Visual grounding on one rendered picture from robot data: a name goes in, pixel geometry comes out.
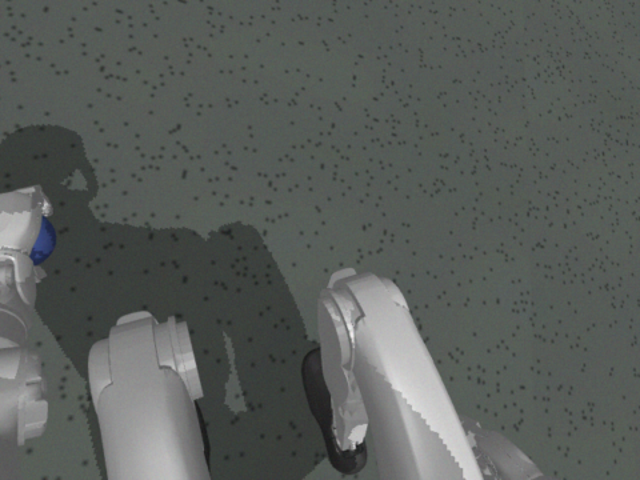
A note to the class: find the left robot hand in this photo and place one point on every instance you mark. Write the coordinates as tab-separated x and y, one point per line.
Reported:
20	221

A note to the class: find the right robot hand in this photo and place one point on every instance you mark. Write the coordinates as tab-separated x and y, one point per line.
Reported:
497	457

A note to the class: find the ball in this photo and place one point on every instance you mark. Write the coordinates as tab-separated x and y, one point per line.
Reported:
45	242

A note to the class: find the left robot arm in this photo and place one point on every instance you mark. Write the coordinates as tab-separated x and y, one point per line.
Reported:
23	387

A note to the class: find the right robot foot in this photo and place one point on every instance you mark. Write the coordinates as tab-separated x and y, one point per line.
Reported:
319	400

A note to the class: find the left robot foot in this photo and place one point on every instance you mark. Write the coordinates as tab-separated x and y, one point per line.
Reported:
204	435

